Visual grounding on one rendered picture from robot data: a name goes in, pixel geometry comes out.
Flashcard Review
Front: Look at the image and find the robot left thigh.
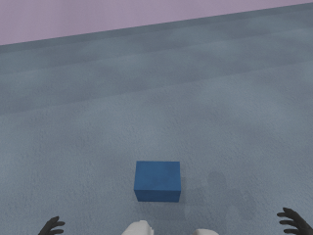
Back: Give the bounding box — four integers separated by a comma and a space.
121, 221, 155, 235

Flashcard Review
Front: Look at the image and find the robot left hand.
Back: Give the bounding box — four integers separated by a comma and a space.
38, 216, 66, 235

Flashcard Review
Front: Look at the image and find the carton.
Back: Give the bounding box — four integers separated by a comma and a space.
133, 161, 181, 203

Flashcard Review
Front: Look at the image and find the robot right hand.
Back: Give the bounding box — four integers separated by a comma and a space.
277, 207, 313, 235

